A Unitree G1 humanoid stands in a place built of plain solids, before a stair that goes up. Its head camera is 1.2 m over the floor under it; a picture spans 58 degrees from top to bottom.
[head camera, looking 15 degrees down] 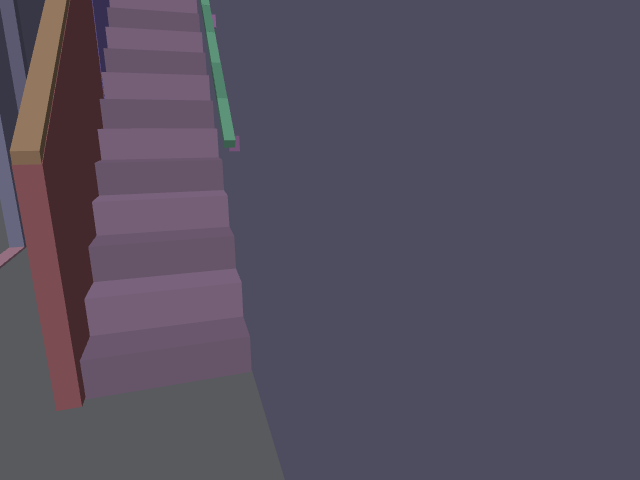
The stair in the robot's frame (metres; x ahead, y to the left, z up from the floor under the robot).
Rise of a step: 0.20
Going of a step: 0.24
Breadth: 0.75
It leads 18 degrees to the left of straight ahead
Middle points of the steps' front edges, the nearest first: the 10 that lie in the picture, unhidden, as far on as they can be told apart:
1.81 0.70 0.20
2.04 0.77 0.39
2.27 0.84 0.59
2.50 0.92 0.78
2.73 0.99 0.98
2.96 1.06 1.17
3.19 1.14 1.37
3.42 1.21 1.56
3.65 1.28 1.76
3.88 1.35 1.95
